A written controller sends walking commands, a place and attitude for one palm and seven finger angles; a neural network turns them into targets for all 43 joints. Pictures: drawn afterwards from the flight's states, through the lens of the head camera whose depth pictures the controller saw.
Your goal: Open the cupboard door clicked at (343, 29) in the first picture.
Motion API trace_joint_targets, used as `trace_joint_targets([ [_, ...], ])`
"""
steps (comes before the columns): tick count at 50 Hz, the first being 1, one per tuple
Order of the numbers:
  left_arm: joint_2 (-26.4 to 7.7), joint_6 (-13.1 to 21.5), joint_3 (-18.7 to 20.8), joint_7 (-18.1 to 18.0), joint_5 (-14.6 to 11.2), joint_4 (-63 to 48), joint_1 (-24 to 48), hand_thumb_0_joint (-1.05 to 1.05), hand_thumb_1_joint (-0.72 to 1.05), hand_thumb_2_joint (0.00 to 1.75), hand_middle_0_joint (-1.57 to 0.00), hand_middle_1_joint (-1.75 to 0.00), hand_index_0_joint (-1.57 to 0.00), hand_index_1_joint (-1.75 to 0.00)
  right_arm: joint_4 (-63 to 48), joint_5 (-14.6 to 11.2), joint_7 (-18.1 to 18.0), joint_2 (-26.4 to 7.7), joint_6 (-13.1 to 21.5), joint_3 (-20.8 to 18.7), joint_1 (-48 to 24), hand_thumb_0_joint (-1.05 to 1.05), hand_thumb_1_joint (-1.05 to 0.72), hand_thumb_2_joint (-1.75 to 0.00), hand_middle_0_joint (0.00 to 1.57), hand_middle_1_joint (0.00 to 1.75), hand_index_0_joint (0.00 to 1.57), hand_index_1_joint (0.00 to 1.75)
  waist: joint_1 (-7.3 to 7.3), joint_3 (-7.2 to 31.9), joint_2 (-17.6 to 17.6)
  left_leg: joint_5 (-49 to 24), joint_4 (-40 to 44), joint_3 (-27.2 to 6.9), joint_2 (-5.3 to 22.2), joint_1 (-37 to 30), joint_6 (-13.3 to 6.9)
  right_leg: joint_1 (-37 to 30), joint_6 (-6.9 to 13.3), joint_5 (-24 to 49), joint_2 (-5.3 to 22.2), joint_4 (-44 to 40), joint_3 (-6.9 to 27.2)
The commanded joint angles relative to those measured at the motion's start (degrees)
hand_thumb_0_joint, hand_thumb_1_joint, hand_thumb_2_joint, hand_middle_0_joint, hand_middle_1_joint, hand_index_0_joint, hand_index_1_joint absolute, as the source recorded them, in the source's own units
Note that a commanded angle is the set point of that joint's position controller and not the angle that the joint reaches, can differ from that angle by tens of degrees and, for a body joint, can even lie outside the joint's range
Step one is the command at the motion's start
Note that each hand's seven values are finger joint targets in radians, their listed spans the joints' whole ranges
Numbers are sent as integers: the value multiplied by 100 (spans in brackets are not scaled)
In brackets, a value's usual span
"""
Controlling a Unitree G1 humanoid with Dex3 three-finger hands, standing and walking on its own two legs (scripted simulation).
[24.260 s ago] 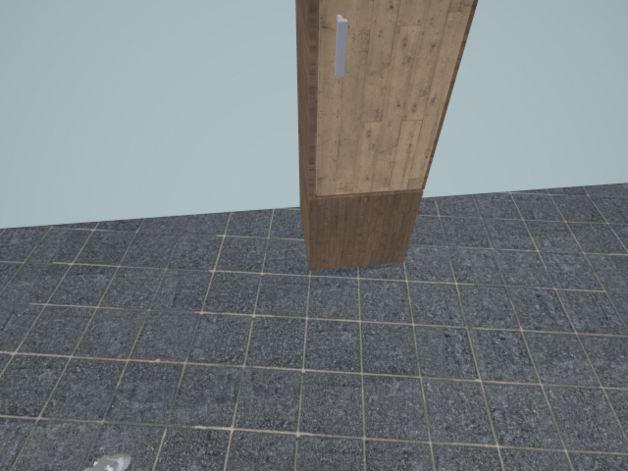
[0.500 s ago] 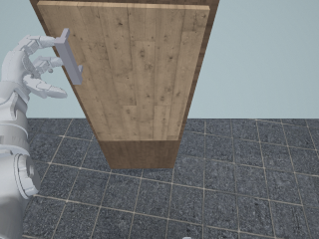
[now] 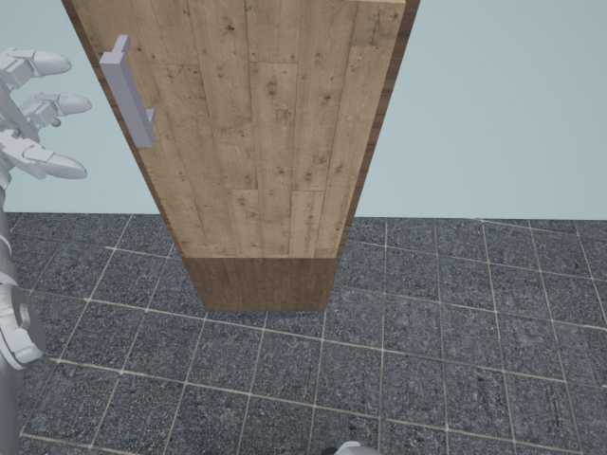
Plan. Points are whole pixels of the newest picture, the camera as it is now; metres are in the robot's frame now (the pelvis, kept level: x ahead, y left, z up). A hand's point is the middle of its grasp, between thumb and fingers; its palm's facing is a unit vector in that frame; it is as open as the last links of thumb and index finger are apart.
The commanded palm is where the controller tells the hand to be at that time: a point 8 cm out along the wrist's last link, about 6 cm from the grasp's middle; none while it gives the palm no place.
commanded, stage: move the hooked fingers beside the handle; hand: left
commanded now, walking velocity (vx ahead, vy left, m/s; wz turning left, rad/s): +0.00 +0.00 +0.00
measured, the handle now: (134, 93) +0.53 +0.20 +0.16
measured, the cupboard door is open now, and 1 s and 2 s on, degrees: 0 0 0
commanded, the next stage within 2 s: slide the fingers in behind the handle in 0.76 s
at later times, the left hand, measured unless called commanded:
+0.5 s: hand (49, 119) +0.48 +0.28 +0.16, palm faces -0.05 -1.00 +0.00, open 14.0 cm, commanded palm +0.46 +0.32 +0.15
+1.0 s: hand (51, 126) +0.47 +0.28 +0.16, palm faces -0.04 -1.00 -0.01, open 14.0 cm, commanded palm +0.46 +0.32 +0.15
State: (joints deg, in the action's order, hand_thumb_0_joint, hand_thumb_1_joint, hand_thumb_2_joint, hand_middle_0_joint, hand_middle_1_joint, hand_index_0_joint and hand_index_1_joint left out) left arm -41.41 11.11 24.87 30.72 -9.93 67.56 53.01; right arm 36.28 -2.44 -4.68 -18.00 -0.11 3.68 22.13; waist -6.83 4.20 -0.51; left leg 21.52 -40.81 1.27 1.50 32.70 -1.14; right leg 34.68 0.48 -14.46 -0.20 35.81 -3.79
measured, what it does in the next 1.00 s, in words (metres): stands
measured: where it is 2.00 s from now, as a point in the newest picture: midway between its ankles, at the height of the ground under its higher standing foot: outside the picture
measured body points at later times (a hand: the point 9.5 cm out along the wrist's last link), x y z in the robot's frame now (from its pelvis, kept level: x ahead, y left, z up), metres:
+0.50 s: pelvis +0.01 +0.01 +0.00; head +0.09 +0.02 +0.44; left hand +0.47 +0.33 +0.16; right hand +0.03 -0.27 -0.11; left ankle -0.02 +0.10 -0.72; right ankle +0.02 -0.12 -0.72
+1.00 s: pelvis +0.01 +0.00 +0.00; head +0.09 +0.02 +0.44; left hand +0.47 +0.33 +0.16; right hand +0.05 -0.27 -0.11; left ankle -0.02 +0.10 -0.72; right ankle +0.02 -0.12 -0.72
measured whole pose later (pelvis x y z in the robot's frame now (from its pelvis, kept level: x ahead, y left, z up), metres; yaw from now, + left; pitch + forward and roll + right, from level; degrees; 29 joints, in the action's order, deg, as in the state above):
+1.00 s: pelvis +0.01 +0.00 +0.00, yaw +0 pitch +14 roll -2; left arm -41.8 9.9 24.4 31.5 -10.1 67.2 52.7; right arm 35.1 -2.3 -4.0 -17.5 -1.2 4.1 21.5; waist -6.4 4.5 -0.7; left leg 22.5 -41.9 0.7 1.6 33.5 -1.2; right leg 35.1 0.4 -15.3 -0.3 36.4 -4.2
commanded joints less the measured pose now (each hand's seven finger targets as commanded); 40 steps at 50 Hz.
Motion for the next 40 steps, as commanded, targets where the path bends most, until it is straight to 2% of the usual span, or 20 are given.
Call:
trace_joint_targets([
  [1,-1491,290,52,-40,-111,-1130,2718,0,-50,30,-30,-120,-30,-120,-410,43,-47,-991,160,-371,625,0,-90,-90,20,30,20,30,-134,1992,-718,-1806,490,-322,-38,-1004,15,-1015,76,1358,-87,-177,191],
  [3,-1832,337,351,-93,-115,-1305,2635,0,-50,30,-30,-120,-30,-120,-439,54,-43,-1013,155,-387,648,0,-90,-90,20,30,20,30,-19,2310,-758,-2047,470,-345,-33,-1095,33,-1189,94,1525,-93,-112,199],
  [7,-1842,307,360,-144,-86,-1195,2551,0,-50,30,-30,-120,-30,-120,-490,47,-15,-997,114,-361,664,0,-90,-90,20,30,20,30,-28,2161,-633,-2029,453,-274,-37,-874,7,-1261,88,1627,-103,-92,216],
  [9,-2216,283,605,-174,13,-1030,2466,0,-50,30,-30,-120,-30,-120,-504,49,-8,-1019,81,-360,674,0,-90,-90,20,30,20,30,36,2121,-631,-1912,441,-273,-49,-681,1,-1371,74,1619,-90,-79,252],
  [10,-2244,300,592,-175,39,-1132,2495,0,-50,30,-30,-120,-30,-120,-544,49,0,-1022,69,-350,676,0,-90,-90,20,30,20,30,39,2184,-663,-1924,458,-277,-53,-677,-1,-1398,79,1630,-92,-69,251],
  [11,-2173,301,543,-170,69,-1078,2435,0,-50,30,-30,-120,-30,-120,-562,46,2,-1009,61,-356,682,0,-90,-90,20,30,20,30,35,2169,-622,-1976,452,-282,-52,-694,2,-1393,81,1657,-94,-58,235],
  [13,-2054,392,459,-131,36,-1324,2486,0,-50,30,-30,-120,-30,-120,-566,49,7,-985,57,-375,695,0,-90,-90,20,30,20,30,34,2375,-923,-2362,406,-292,-32,-1021,52,-1311,87,1808,-108,-28,217],
  [15,-1918,429,380,-65,-12,-1379,2552,0,-50,30,-30,-120,-30,-120,-531,58,17,-992,49,-393,724,0,-90,-90,20,30,20,30,-20,2418,-1015,-2513,360,-312,0,-1254,90,-1135,85,1780,-136,-44,192],
  [18,-1896,408,448,72,-184,-1383,2435,0,-50,30,-30,-120,-30,-120,-502,56,19,-1018,33,-398,747,0,-90,-90,20,30,20,30,7,2502,-830,-2665,357,-334,21,-1309,94,-1198,86,1858,-161,-41,169],
  [21,-1652,243,254,147,-175,-1192,2289,0,-50,30,-30,-120,-30,-120,-503,43,30,-1009,12,-398,714,0,-90,-90,20,30,20,30,-28,2118,-762,-2421,395,-314,2,-1120,64,-1037,84,1711,-146,-87,148],
  [23,-1551,202,176,118,-167,-1287,2327,0,-50,30,-30,-120,-30,-120,-475,60,35,-996,24,-407,721,0,-90,-90,20,30,20,30,-27,2085,-988,-2668,387,-327,10,-1264,111,-924,95,1741,-146,-91,125],
  [26,-1594,192,237,22,-152,-1424,2333,0,-50,30,-30,-120,-30,-120,-493,74,54,-1000,2,-423,754,0,-90,-90,20,30,20,30,-27,2150,-790,-2654,371,-345,16,-1240,120,-957,92,1744,-154,-69,114],
  [29,-1642,305,348,-41,-200,-1718,2431,0,-50,30,-30,-120,-30,-120,-523,87,66,-978,6,-436,731,0,-90,-90,20,30,20,30,18,2500,-963,-2996,320,-344,23,-1481,153,-1097,96,1944,-157,-24,134],
  [30,-1682,339,394,-55,-220,-1784,2428,0,-50,30,-30,-120,-30,-120,-522,79,75,-973,11,-440,725,0,-90,-90,20,30,20,30,28,2508,-879,-3064,309,-354,25,-1494,160,-1159,95,2002,-164,-22,128],
  [33,-1984,369,676,-107,-210,-1835,2245,0,-50,30,-30,-120,-30,-120,-542,76,82,-967,-6,-432,677,0,-90,-90,20,30,20,30,151,2640,-993,-3200,293,-333,11,-1469,145,-1340,101,2166,-151,3,169],
  [34,-1906,324,603,-108,-190,-1651,2197,0,-50,30,-30,-120,-30,-120,-553,71,90,-954,-15,-410,649,0,-90,-90,20,30,20,30,109,2433,-840,-3060,316,-296,2,-1290,116,-1373,88,2192,-149,-8,167],
  [35,-2042,288,711,-121,-159,-1529,2102,0,-50,30,-30,-120,-30,-120,-556,65,95,-965,-34,-406,639,0,-90,-90,20,30,20,30,163,2327,-784,-2902,345,-289,-13,-1105,92,-1467,91,2196,-137,-6,173],
  [36,-1933,237,588,-112,-121,-1494,2026,0,-50,30,-30,-120,-30,-120,-596,53,100,-956,-42,-401,602,0,-90,-90,20,30,20,30,132,2271,-717,-2736,372,-263,-28,-1038,52,-1473,81,2152,-129,-23,182],
  [38,-1977,196,598,-100,-92,-1444,1910,0,-50,30,-30,-120,-30,-120,-647,37,94,-954,-47,-400,564,0,-90,-90,20,30,20,30,175,2225,-797,-2700,383,-239,-49,-967,38,-1535,82,2183,-111,-27,208],
  [40,-1771,169,355,-72,-53,-1456,2071,0,-50,30,-30,-120,-30,-120,-630,31,78,-953,-54,-397,576,0,-90,-90,20,30,20,30,60,2080,-734,-2545,401,-253,-42,-974,28,-1354,76,2046,-109,-69,188],
])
